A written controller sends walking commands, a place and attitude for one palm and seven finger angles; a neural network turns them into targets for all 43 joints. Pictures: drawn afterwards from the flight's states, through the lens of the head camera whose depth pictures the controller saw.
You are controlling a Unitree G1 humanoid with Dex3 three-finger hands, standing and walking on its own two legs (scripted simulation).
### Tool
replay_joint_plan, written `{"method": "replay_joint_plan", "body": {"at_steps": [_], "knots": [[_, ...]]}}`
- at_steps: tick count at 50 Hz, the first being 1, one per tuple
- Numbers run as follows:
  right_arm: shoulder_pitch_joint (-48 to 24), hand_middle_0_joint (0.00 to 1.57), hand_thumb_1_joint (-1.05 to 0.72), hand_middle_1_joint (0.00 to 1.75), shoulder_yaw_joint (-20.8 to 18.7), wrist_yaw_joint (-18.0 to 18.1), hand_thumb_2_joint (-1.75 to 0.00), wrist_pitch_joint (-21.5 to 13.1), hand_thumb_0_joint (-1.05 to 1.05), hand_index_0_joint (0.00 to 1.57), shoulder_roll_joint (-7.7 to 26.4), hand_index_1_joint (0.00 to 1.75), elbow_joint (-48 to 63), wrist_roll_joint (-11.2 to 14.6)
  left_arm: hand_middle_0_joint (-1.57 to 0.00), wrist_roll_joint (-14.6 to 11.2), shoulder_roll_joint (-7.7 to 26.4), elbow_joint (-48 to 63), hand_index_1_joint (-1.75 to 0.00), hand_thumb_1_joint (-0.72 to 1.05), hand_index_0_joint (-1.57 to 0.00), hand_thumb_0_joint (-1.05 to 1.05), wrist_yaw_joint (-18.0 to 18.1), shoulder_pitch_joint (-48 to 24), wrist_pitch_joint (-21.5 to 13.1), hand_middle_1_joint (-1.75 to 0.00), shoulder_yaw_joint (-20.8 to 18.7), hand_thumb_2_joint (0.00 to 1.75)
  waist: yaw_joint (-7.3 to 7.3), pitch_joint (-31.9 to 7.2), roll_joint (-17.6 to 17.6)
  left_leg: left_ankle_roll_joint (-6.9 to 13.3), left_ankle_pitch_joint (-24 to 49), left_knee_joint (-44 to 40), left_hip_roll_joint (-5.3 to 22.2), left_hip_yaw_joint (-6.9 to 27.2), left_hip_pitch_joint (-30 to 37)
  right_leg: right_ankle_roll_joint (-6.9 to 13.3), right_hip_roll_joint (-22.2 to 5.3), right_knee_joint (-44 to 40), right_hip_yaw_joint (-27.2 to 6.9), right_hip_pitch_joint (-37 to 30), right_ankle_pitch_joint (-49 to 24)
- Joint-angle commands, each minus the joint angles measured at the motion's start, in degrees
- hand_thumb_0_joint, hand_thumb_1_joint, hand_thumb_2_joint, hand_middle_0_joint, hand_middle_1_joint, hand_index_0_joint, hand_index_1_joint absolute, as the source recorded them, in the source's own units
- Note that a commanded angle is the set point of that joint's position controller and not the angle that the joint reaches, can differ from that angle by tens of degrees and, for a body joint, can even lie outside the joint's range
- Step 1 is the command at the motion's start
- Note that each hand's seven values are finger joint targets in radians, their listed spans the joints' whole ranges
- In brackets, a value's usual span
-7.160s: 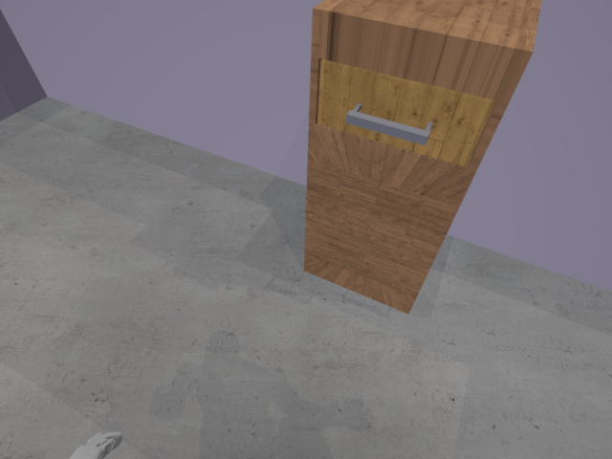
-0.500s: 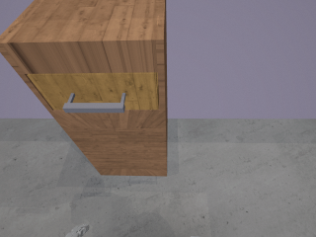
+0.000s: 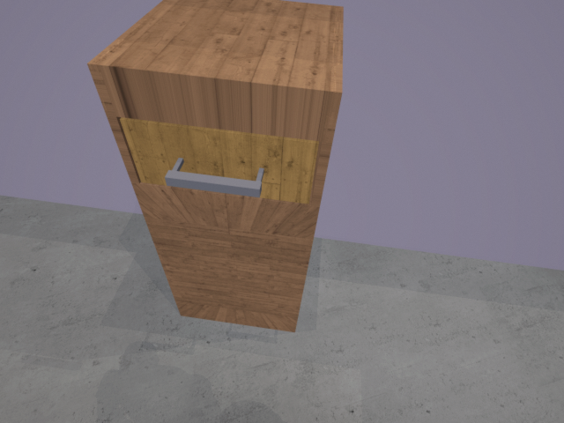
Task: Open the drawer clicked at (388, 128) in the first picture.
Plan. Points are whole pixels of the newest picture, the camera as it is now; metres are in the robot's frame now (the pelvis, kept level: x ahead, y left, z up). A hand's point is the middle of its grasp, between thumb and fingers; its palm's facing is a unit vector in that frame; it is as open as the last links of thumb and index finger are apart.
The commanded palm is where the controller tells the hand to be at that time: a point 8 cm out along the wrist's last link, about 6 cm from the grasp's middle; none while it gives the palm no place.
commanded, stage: come to a stop and stand still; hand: left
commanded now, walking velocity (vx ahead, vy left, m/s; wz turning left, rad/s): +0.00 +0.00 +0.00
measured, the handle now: (216, 176) +0.56 +0.18 +0.01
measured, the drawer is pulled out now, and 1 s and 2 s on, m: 0.00 0.00 0.00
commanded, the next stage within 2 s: look again from close up in 0.58 s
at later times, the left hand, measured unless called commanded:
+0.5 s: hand out of the picture -0.04 +0.13 -0.17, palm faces +0.05 -0.99 -0.14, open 7.4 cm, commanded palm none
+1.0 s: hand out of the picture +0.00 +0.19 -0.17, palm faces +0.02 -0.98 -0.22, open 7.4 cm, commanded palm none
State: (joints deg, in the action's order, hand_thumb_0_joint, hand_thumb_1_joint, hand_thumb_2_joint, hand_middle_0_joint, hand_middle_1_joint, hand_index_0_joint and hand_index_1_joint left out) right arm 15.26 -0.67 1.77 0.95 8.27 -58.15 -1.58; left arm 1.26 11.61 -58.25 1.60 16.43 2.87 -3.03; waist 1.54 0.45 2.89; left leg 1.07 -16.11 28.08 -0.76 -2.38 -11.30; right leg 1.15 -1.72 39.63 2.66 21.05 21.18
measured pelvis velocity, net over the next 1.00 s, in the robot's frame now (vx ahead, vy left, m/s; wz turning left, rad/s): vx -0.01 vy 0.02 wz -0.02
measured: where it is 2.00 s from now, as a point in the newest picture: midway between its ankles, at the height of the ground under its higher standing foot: outside the picture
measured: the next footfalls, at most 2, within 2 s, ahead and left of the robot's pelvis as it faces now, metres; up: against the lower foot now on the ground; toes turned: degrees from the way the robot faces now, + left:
right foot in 0.12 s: +0.02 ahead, -0.11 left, +0.00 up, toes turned -3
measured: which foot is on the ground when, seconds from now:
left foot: down 0.00-1.00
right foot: up 0.00-0.10, down 0.12-1.00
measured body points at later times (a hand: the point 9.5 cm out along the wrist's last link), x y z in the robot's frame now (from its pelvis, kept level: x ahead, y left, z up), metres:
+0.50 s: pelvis -0.03 -0.02 +0.00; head -0.02 -0.02 +0.45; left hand -0.04 +0.19 -0.16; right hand -0.05 -0.22 -0.16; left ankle -0.01 +0.11 -0.74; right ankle -0.02 -0.11 -0.74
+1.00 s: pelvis -0.01 +0.02 +0.00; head -0.02 +0.01 +0.45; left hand +0.00 +0.24 -0.15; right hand -0.02 -0.19 -0.17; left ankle -0.01 +0.11 -0.74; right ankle -0.02 -0.11 -0.74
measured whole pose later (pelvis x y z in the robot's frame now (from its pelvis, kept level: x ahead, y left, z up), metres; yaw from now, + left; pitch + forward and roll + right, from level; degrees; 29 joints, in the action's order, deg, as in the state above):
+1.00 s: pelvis -0.01 +0.02 +0.00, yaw -1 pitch -1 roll +0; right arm 19.3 1.0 1.3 -1.2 8.3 -61.5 -1.1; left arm 0.8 8.3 -61.7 2.4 17.3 -1.3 -0.1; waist -0.6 -0.4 -1.7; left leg 2.1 -16.2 30.1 -1.0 -2.7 -12.9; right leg -0.6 -1.4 30.1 1.1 12.3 16.8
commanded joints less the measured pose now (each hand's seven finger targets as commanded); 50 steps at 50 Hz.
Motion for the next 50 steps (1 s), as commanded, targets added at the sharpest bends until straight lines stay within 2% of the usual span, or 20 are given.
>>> {"method": "replay_joint_plan", "body": {"at_steps": [1, 3, 5, 6, 8, 9, 10, 14, 17, 23, 30, 33, 34, 35, 36, 37, 40, 43, 46, 50], "knots": [[-1.92, 0.2, -0.9, 0.3, -0.93, 0.48, -0.9, -1.54, 0.0, 0.2, 7.38, 0.3, 2.95, 0.09, -0.2, 0.07, -0.55, 1.24, -0.3, 0.9, -0.2, 0.0, -0.58, 2.18, -1.75, -0.3, 0.93, 0.9, 0.68, 4.29, -10.51, 7.16, 2.39, -15.82, 12.31, 10.69, -8.2, -0.85, -0.73, 2.31, -1.54, -3.35, -0.59], [0.68, 0.2, -0.9, 0.3, -0.92, 0.6, -0.9, -1.75, 0.0, 0.2, 7.4, 0.3, 1.92, 0.19, -0.2, -0.06, -1.01, 0.79, -0.3, 0.9, -0.2, 0.0, -0.45, 1.7, -2.32, -0.3, 1.3, 0.9, -0.34, 4.02, -8.16, 7.11, 7.1, -13.84, 12.31, 10.54, -4.93, -1.29, -1.11, -4.4, -1.3, -4.35, -0.26], [1.94, 0.2, -0.9, 0.3, -0.69, 0.54, -0.9, -2.01, 0.0, 0.2, 6.87, 0.3, 0.74, 0.64, -0.2, -0.26, -0.12, -0.73, -0.3, 0.9, -0.2, 0.0, -0.16, 4.4, -3.22, -0.3, 1.55, 0.9, 0.31, 1.94, -5.56, 4.98, 9.65, -8.97, 10.0, 8.92, -3.36, -1.34, -1.94, -16.11, -2.9, -9.7, -7.91], [2.22, 0.2, -0.9, 0.3, -0.46, 0.4, -0.9, -2.2, 0.0, 0.2, 5.73, 0.3, 0.41, 1.06, -0.2, -0.27, 0.88, -1.68, -0.3, 0.9, -0.2, 0.0, 0.02, 5.62, -3.78, -0.3, 1.64, 0.9, -0.05, 0.69, -1.77, 2.95, 9.28, -6.49, 7.54, 7.17, -4.01, -0.43, -4.12, -18.43, -7.0, -12.15, -12.84], [3.32, 0.2, -0.9, 0.3, -0.3, 0.02, -0.9, -2.54, 0.0, 0.2, 4.71, 0.3, -0.31, 1.23, -0.2, -0.4, 2.36, -2.45, -0.3, 0.9, -0.2, 0.0, 0.12, 5.56, -4.19, -0.3, 1.89, 0.9, -1.34, -1.25, -0.25, 1.14, 10.34, -5.98, 5.13, 4.71, -0.68, 1.2, -7.32, -17.49, -7.82, -11.94, -20.91], [3.16, 0.2, -0.9, 0.3, -0.33, 0.16, -0.9, -2.11, 0.0, 0.2, 5.05, 0.3, -1.1, 1.13, -0.2, -0.55, 2.46, -2.97, -0.3, 0.9, -0.2, 0.0, 0.14, 5.12, -4.62, -0.3, 1.8, 0.9, -1.69, -2.74, 6.65, 0.44, 9.22, -4.47, 5.15, 3.77, 1.01, 1.48, -6.58, -17.85, -8.54, -11.38, -21.22], [3.59, 0.2, -0.9, 0.3, -0.41, 0.14, -0.9, -1.86, 0.0, 0.2, 5.26, 0.3, -1.77, 1.12, -0.2, -0.69, 1.88, -2.94, -0.3, 0.9, -0.2, 0.0, 0.23, 4.17, -4.67, -0.3, 2.02, 0.9, -2.03, -1.91, 8.07, 0.06, 7.1, -4.51, 4.98, 3.06, 1.53, 1.74, -7.01, -18.92, -8.32, -10.21, -19.31], [4.08, 0.2, -0.9, 0.3, 0.23, -0.06, -0.9, -1.53, 0.0, 0.2, 3.87, 0.3, -3.99, 0.86, -0.2, -0.78, 0.91, -3.14, -0.3, 0.9, -0.2, 0.0, 0.3, 3.61, -4.23, -0.3, 2.2, 0.9, -1.94, 4.3, 0.49, -0.07, 4.47, -6.97, 5.11, 3.82, 0.36, 1.6, -5.2, -21.78, -8.05, -4.68, -4.73], [4.78, 0.2, -0.9, 0.3, 0.43, -0.02, -0.9, -1.47, 0.0, 0.2, 3.2, 0.3, -4.88, 0.81, -0.2, -0.73, 0.72, -3.65, -0.3, 0.9, -0.2, 0.0, 0.35, 4.5, -3.99, -0.3, 2.1, 0.9, -1.5, 6.36, -3.16, -0.08, 2.17, -7.98, 5.15, 4.11, -1.87, 1.46, -4.31, -22.41, -7.71, -4.81, -2.01], [6.45, 0.2, -0.9, 0.3, 0.44, 0.13, -0.9, -1.35, 0.0, 0.2, 2.28, 0.3, -5.53, 0.59, -0.2, -0.77, -0.04, -4.31, -0.3, 0.9, -0.2, 0.0, 0.25, 5.55, -3.88, -0.3, 2.02, 0.9, -1.33, 6.69, -2.44, -0.11, 0.14, -8.0, 4.93, 3.96, -3.27, 1.49, -3.91, -23.08, -7.95, -4.53, 0.83], [7.96, 0.2, -0.9, 0.3, 0.5, 0.29, -0.9, -1.99, 0.0, 0.2, 1.64, 0.3, -5.93, 0.6, -0.2, -0.89, -0.74, -4.52, -0.3, 0.9, -0.2, 0.0, 0.23, 6.05, -4.28, -0.3, 1.97, 0.9, -1.17, 3.82, -3.14, -0.14, 3.02, -8.15, 5.42, 4.41, -3.01, 1.72, -3.79, -21.45, -6.96, -7.43, -4.16], [8.31, 0.2, -0.9, 0.3, 0.47, 0.39, -0.9, -1.98, 0.0, 0.2, 1.43, 0.3, -6.1, 0.64, -0.2, -0.86, -1.29, -4.79, -0.3, 0.9, -0.2, 0.0, 0.3, 6.19, -4.25, -0.3, 2.03, 0.9, -1.14, 4.81, -3.19, -0.13, 2.46, -8.61, 5.77, 4.61, -3.61, 1.66, -3.48, -21.08, -6.57, -7.18, -4.87], [-1.83, 0.2, -0.9, 0.3, -0.04, -0.44, -0.9, -2.62, 0.0, 0.2, 4.78, 0.3, -1.92, 1.13, -0.2, 0.04, 2.14, -6.51, -0.3, 0.9, -0.2, 0.0, 2.56, 11.11, -5.69, -0.3, 2.18, 0.9, 2.58, 7.19, -2.75, -2.22, 1.66, 4.95, 5.09, 1.83, -7.07, -0.25, -7.51, -21.73, -11.6, -6.05, -26.24], [3.98, 0.2, -0.9, 0.3, -0.08, -0.7, -0.9, -1.67, 0.0, 0.2, 1.33, 0.3, -0.16, 1.11, -0.2, -0.03, 4.84, -3.36, -0.3, 0.9, -0.2, 0.0, 2.12, 7.01, -6.09, -0.3, 1.93, 0.9, -3.05, 0.94, -1.64, -1.59, -4.5, 6.89, 3.44, 2.44, -4.63, 2.99, -11.67, -23.84, -15.5, -5.76, -12.01], [6.13, 0.2, -0.9, 0.3, -0.08, -0.79, -0.9, -1.51, 0.0, 0.2, 1.3, 0.3, -1.24, 0.75, -0.2, -0.13, 4.13, -1.83, -0.3, 0.9, -0.2, 0.0, 1.65, 3.93, -5.89, -0.3, 1.79, 0.9, -3.68, 2.17, -4.55, -1.1, -3.24, 5.8, 3.62, 2.12, -2.3, 4.67, -10.24, -24.66, -13.54, -1.38, 2.03], [8.13, 0.2, -0.9, 0.3, 0.01, -1.19, -0.9, -1.51, 0.0, 0.2, 1.41, 0.3, -1.5, 0.52, -0.2, -0.15, 4.64, -1.59, -0.3, 0.9, -0.2, 0.0, 1.49, 2.79, -6.05, -0.3, 1.53, 0.9, -4.54, 0.01, -5.2, -0.62, -0.27, 4.06, 3.61, 1.79, -0.5, 4.5, -8.19, -22.79, -10.73, -1.06, 3.7], [8.78, 0.2, -0.9, 0.3, 0.21, -0.94, -0.9, -2.31, 0.0, 0.2, 2.75, 0.3, -0.89, 0.44, -0.2, -0.6, 1.34, -1.71, -0.3, 0.9, -0.2, 0.0, 1.2, 3.29, -5.78, -0.3, 2.17, 0.9, -3.71, 1.81, -2.71, 0.5, 1.57, -1.22, 5.16, 4.73, -3.55, 2.91, -3.79, -18.45, -7.44, -2.87, 1.51], [7.6, 0.2, -0.9, 0.3, 0.42, -0.65, -0.9, -2.73, 0.0, 0.2, 3.85, 0.3, -0.54, 0.37, -0.2, -0.43, 0.58, -2.07, -0.3, 0.9, -0.2, 0.0, 0.9, 4.49, -4.98, -0.3, 2.42, 0.9, -2.22, 5.45, -6.72, 1.61, -0.38, -6.36, 6.62, 7.55, -8.14, 2.15, -1.91, -14.72, -5.42, -5.4, -3.02], [6.7, 0.2, -0.9, 0.3, 0.54, -0.34, -0.9, -3.15, 0.0, 0.2, 4.77, 0.3, -0.55, 0.61, -0.2, -0.5, 0.27, -2.42, -0.3, 0.9, -0.2, 0.0, 0.75, 5.15, -4.78, -0.3, 2.58, 0.9, -1.44, 5.72, -2.76, 1.98, 1.44, -7.7, 6.77, 7.92, -8.42, 1.53, -2.08, -14.19, -4.91, -7.76, -7.07], [6.87, 0.2, -0.9, 0.3, 0.74, -0.16, -0.9, -3.49, 0.0, 0.2, 5.49, 0.3, -1.32, 0.59, -0.2, -0.52, 0.79, -2.22, -0.3, 0.9, -0.2, 0.0, 0.74, 4.8, -4.56, -0.3, 2.5, 0.9, -1.29, 4.61, -2.78, 2.18, 6.65, -8.04, 6.82, 7.48, -5.93, 1.0, -2.62, -13.95, -4.59, -8.99, -10.02]]}}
